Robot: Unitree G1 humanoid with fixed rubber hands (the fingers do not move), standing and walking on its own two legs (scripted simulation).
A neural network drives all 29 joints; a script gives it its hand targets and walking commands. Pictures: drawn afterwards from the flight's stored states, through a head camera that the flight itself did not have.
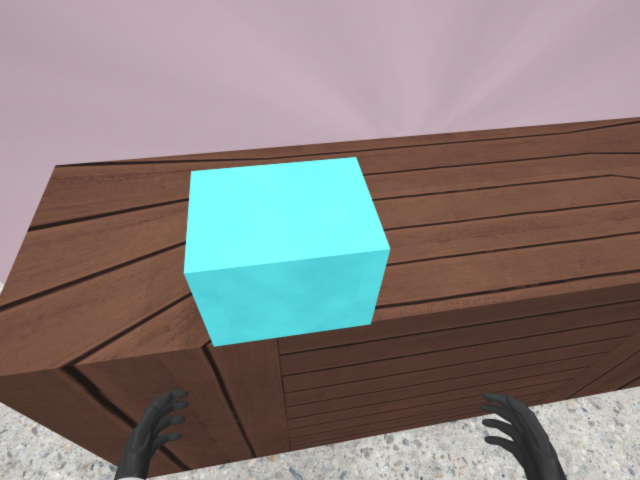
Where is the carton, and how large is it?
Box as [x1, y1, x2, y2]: [184, 157, 389, 346]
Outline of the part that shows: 355,157 191,171 184,274 214,346 370,323 389,247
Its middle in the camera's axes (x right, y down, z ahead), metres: -0.05 +0.02 +0.55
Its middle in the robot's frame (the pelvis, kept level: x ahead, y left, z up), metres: +0.43 +0.05 +0.04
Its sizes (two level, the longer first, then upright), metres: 0.230 0.172 0.178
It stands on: a pedestal, 0.72 m high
